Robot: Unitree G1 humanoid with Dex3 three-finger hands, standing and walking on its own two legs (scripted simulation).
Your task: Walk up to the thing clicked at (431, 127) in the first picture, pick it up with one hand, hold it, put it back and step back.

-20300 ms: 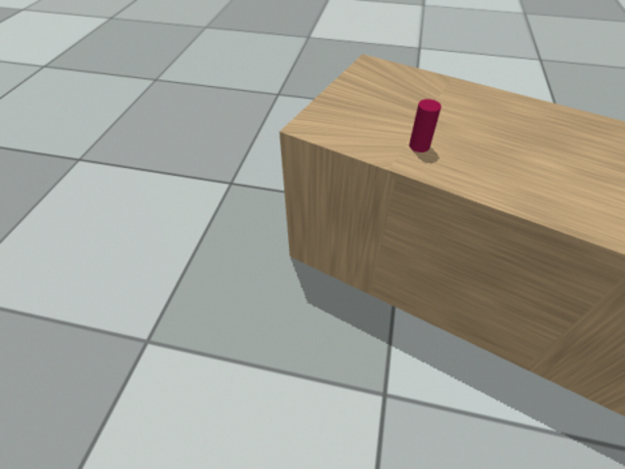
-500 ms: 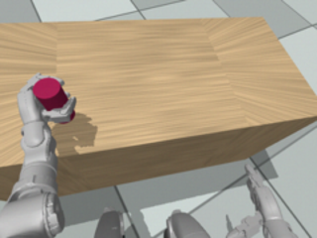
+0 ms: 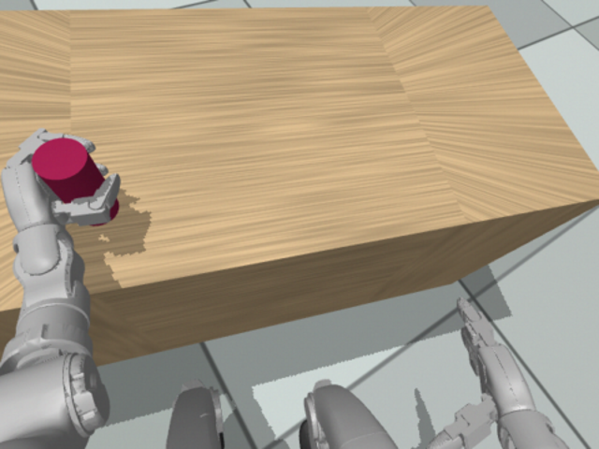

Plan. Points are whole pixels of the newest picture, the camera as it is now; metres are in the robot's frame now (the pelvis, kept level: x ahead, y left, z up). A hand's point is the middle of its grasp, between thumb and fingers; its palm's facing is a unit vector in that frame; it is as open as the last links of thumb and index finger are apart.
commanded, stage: lower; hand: left
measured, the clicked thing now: (81, 186) +0.47 +0.23 -0.01
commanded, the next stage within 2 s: loosen in 0.22 s
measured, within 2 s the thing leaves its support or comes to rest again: neither
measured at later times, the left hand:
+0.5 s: hand (84, 182) +0.47 +0.22 +0.00, palm faces +0.25 -0.97 +0.01, open 7.9 cm
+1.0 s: hand (85, 181) +0.48 +0.22 -0.01, palm faces +0.25 -0.97 +0.01, open 15.7 cm
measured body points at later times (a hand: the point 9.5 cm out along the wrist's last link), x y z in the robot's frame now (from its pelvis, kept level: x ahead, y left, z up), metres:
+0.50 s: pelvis -0.02 +0.00 -0.02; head +0.12 +0.05 +0.41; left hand +0.45 +0.27 +0.00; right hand +0.15 -0.25 +0.00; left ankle +0.05 +0.12 -0.64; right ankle -0.02 -0.14 -0.64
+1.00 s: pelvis -0.01 +0.00 -0.02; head +0.13 +0.06 +0.41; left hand +0.46 +0.27 -0.01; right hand +0.15 -0.25 +0.00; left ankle +0.05 +0.12 -0.64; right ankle -0.02 -0.14 -0.64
